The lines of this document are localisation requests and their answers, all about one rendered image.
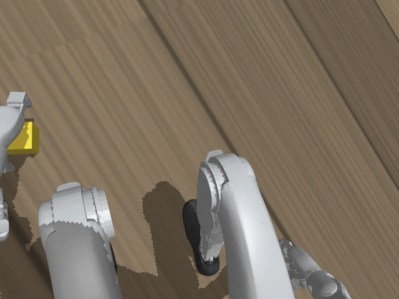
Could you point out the cube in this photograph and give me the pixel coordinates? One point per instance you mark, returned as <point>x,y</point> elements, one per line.
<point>27,142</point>

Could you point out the left robot hand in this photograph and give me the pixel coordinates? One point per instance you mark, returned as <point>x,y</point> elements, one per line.
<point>12,120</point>

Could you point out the right robot hand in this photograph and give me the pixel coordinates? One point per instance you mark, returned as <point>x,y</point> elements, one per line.
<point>301,264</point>

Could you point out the right robot arm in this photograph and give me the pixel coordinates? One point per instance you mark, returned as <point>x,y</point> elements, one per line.
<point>322,285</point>

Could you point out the right robot foot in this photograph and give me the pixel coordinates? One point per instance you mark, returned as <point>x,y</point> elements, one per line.
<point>192,229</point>

